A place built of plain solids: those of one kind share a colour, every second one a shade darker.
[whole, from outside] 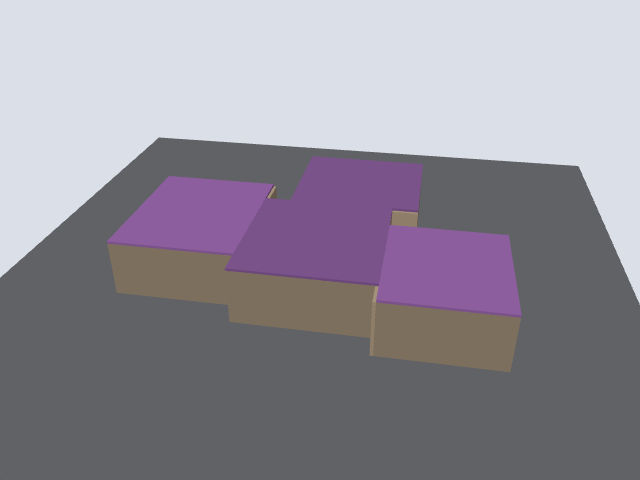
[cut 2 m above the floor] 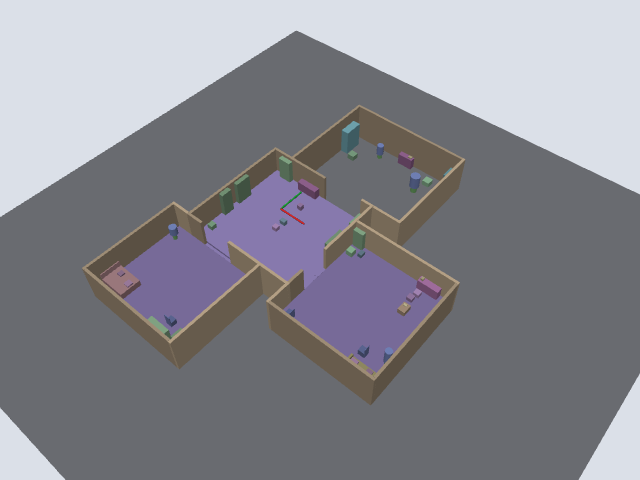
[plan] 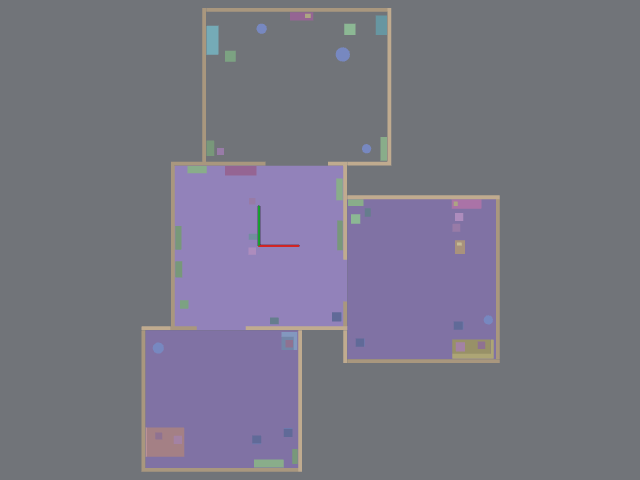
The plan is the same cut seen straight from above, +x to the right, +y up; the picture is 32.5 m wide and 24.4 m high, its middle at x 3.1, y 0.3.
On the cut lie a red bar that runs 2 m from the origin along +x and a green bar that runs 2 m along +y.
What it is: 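A storey of a house; a hub and three side rooms behind broad openings; the side rooms' floors lie 0.98 m, 0.164 m and not at all below the hub's; a bare drop, one riser, a flush line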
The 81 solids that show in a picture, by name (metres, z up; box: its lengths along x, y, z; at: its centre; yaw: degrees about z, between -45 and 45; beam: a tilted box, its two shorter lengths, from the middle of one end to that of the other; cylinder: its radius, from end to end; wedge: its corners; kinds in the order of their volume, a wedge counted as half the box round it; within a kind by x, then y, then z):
{
 "floor_1": {"box": [2.49, 0.2, 0.87], "at": [-1.92, -4.18, 0.38]},
 "floor_2": {"box": [7.77, 7.0, 0.87], "at": [-1.89, -7.78, 0.38]},
 "floor_3": {"box": [8.56, 8.16, 1.03], "at": [0.0, 0.0, 0.47]},
 "floor_4": {"box": [0.2, 2.12, 1.03], "at": [4.38, -1.77, 0.47]},
 "floor_5": {"box": [7.56, 8.13, 1.03], "at": [8.26, -1.69, 0.47]},
 "wall_1": {"box": [0.2, 7.2, 3.6], "at": [-5.88, -7.88, 1.75]},
 "wall_2": {"box": [1.5, 0.2, 3.6], "at": [-5.23, -4.18, 1.75]},
 "wall_3": {"box": [0.2, 8.16, 3.6], "at": [-4.38, 0.0, 1.75]},
 "wall_4": {"box": [1.31, 0.2, 3.6], "at": [-3.82, -4.18, 1.75]},
 "wall_5": {"box": [0.2, 7.81, 3.6], "at": [-2.79, 8.19, 1.75]},
 "wall_6": {"box": [4.81, 0.2, 3.6], "at": [-2.07, 4.18, 1.75]},
 "wall_7": {"box": [7.77, 0.2, 3.6], "at": [-1.89, -11.39, 1.75]},
 "wall_8": {"box": [5.16, 0.2, 3.6], "at": [1.9, -4.18, 1.75]},
 "wall_9": {"box": [9.22, 0.2, 3.6], "at": [1.92, 12.0, 1.75]},
 "wall_10": {"box": [0.2, 7.2, 3.6], "at": [2.09, -7.88, 1.75]},
 "wall_11": {"box": [0.97, 0.2, 3.6], "at": [3.99, 4.18, 1.75]},
 "wall_12": {"box": [0.2, 1.67, 3.6], "at": [4.38, -5.12, 1.75]},
 "wall_13": {"box": [0.2, 1.26, 3.6], "at": [4.38, -3.45, 1.75]},
 "wall_14": {"box": [0.2, 4.79, 3.6], "at": [4.38, 1.69, 1.75]},
 "wall_15": {"box": [2.25, 0.2, 3.6], "at": [5.6, 4.18, 1.75]},
 "wall_16": {"box": [0.2, 7.81, 3.6], "at": [6.63, 8.19, 1.75]},
 "wall_17": {"box": [7.76, 0.2, 3.6], "at": [8.36, -5.85, 1.75]},
 "wall_18": {"box": [7.76, 0.2, 3.6], "at": [8.36, 2.48, 1.75]},
 "wall_19": {"box": [0.2, 8.13, 3.6], "at": [12.14, -1.69, 1.75]},
 "roof_1": {"box": [8.17, 7.2, 0.16], "at": [-1.89, -7.88, 3.63]},
 "roof_2": {"box": [8.96, 8.56, 0.16], "at": [0.0, 0.0, 3.63]},
 "roof_3": {"box": [9.62, 7.81, 0.16], "at": [1.92, 8.19, 3.63]},
 "roof_4": {"box": [7.76, 8.53, 0.16], "at": [8.36, -1.69, 3.63]},
 "case_1": {"box": [0.32, 1.2, 1.86], "at": [-4.1, 0.41, 1.91]},
 "case_2": {"box": [0.36, 0.83, 1.91], "at": [-4.08, -1.2, 1.94]},
 "case_3": {"box": [0.98, 0.37, 1.82], "at": [-3.15, 3.88, 1.89]},
 "case_4": {"box": [0.39, 0.79, 1.68], "at": [-2.47, 4.97, 0.79]},
 "case_5": {"box": [1.5, 0.41, 1.84], "at": [0.5, -11.06, 1.74]},
 "case_6": {"box": [0.28, 0.76, 1.92], "at": [1.83, -10.7, 1.77]},
 "case_7": {"box": [0.33, 1.11, 1.58], "at": [4.09, 2.87, 1.77]},
 "case_8": {"box": [0.28, 1.52, 1.83], "at": [4.12, 0.54, 1.89]},
 "case_9": {"box": [0.78, 0.33, 1.55], "at": [4.92, 2.19, 1.75]},
 "case_10": {"box": [0.34, 1.22, 1.76], "at": [6.34, 4.93, 0.83]},
 "wardrobe_1": {"box": [0.61, 1.47, 2.11], "at": [-2.36, 10.45, 1.01]},
 "wardrobe_2": {"box": [0.57, 0.99, 2.03], "at": [6.22, 11.21, 0.97]},
 "sideboard_1": {"box": [1.61, 0.49, 0.75], "at": [-0.93, 3.82, 1.36]},
 "sideboard_2": {"box": [1.18, 0.42, 0.94], "at": [2.17, 11.67, 0.42]},
 "sideboard_3": {"box": [1.52, 0.47, 0.78], "at": [10.55, 2.12, 1.37]},
 "bed_1": {"box": [0.06, 1.49, 0.89], "at": [-5.73, -9.97, 1.26]},
 "bed_2": {"box": [1.9, 1.49, 0.48], "at": [-4.75, -9.97, 1.05]},
 "sofa_1": {"box": [0.15, 0.72, 0.64], "at": [9.89, -5.12, 1.3]},
 "sofa_2": {"box": [2.11, 0.25, 0.94], "at": [10.88, -5.61, 1.45]},
 "sofa_3": {"box": [1.82, 0.72, 0.45], "at": [10.88, -5.12, 1.2]},
 "sofa_4": {"box": [0.15, 0.72, 0.64], "at": [11.86, -5.12, 1.3]},
 "bush_1": {"cylinder": 0.28, "from": [-5.12, -5.19, 1.33], "to": [-5.12, -5.19, 1.98]},
 "bush_2": {"cylinder": 0.26, "from": [0.13, 11.04, 0.41], "to": [0.13, 11.04, 1.24]},
 "bush_3": {"cylinder": 0.36, "from": [4.26, 9.73, 0.55], "to": [4.26, 9.73, 1.55]},
 "bush_4": {"cylinder": 0.24, "from": [5.47, 4.94, 0.37], "to": [5.47, 4.94, 1.56]},
 "bush_5": {"cylinder": 0.23, "from": [11.66, -3.76, 1.47], "to": [11.66, -3.76, 2.6]},
 "pouf_1": {"box": [0.44, 0.43, 0.36], "at": [-3.8, -2.97, 1.16]},
 "pouf_2": {"box": [0.56, 0.56, 0.48], "at": [-1.46, 9.64, 0.19]},
 "pouf_3": {"box": [0.58, 0.58, 0.45], "at": [4.61, 11.01, 0.17]},
 "pouf_4": {"box": [0.48, 0.48, 0.43], "at": [4.91, 1.37, 1.2]},
 "chair_1": {"box": [0.46, 0.05, 0.94], "at": [-0.11, -10.05, 1.29]},
 "chair_2": {"box": [0.46, 0.39, 0.41], "at": [-0.11, -9.84, 1.02]},
 "chair_3": {"box": [0.45, 0.4, 0.43], "at": [1.48, -9.51, 1.03]},
 "chair_4": {"box": [0.47, 0.47, 0.46], "at": [3.94, -3.61, 1.21]},
 "chair_5": {"box": [0.42, 0.42, 0.45], "at": [5.13, -4.92, 1.2]},
 "chair_6": {"box": [0.45, 0.42, 0.44], "at": [10.13, -4.05, 1.2]},
 "chair_7": {"box": [0.04, 0.42, 0.89], "at": [10.37, -4.05, 1.43]},
 "armchair_1": {"box": [0.44, 0.68, 0.46], "at": [1.54, -4.95, 1.04]},
 "armchair_2": {"box": [0.8, 0.24, 0.77], "at": [1.54, -4.5, 1.2]},
 "basket_1": {"box": [0.36, 0.36, 0.44], "at": [-1.96, 4.8, 0.17]},
 "basket_2": {"box": [0.38, 0.38, 0.33], "at": [-0.35, -0.26, 1.14]},
 "basket_3": {"box": [0.34, 0.34, 0.37], "at": [-0.34, 2.27, 1.17]},
 "basket_4": {"box": [0.41, 0.41, 0.29], "at": [10.03, 0.92, 1.12]},
 "basket_5": {"box": [0.41, 0.41, 0.31], "at": [10.17, 1.47, 1.13]},
 "lowtable_1": {"box": [0.51, 0.7, 0.38], "at": [10.22, -0.06, 1.17]},
 "toybox_1": {"box": [0.44, 0.31, 0.34], "at": [-0.31, 0.46, 1.15]},
 "toybox_2": {"box": [0.46, 0.35, 0.28], "at": [0.78, -3.81, 1.12]},
 "toybox_3": {"box": [0.31, 0.43, 0.29], "at": [5.52, 1.7, 1.13]},
 "cushion_1": {"box": [0.36, 0.36, 0.11], "at": [-5.1, -9.66, 1.35]},
 "cushion_2": {"box": [0.42, 0.42, 0.1], "at": [-4.12, -9.86, 1.34]},
 "cushion_3": {"box": [0.38, 0.38, 0.14], "at": [1.54, -4.98, 1.35]},
 "cushion_4": {"box": [0.47, 0.47, 0.13], "at": [10.24, -5.13, 1.5]},
 "cushion_5": {"box": [0.38, 0.38, 0.11], "at": [11.31, -5.05, 1.48]}
}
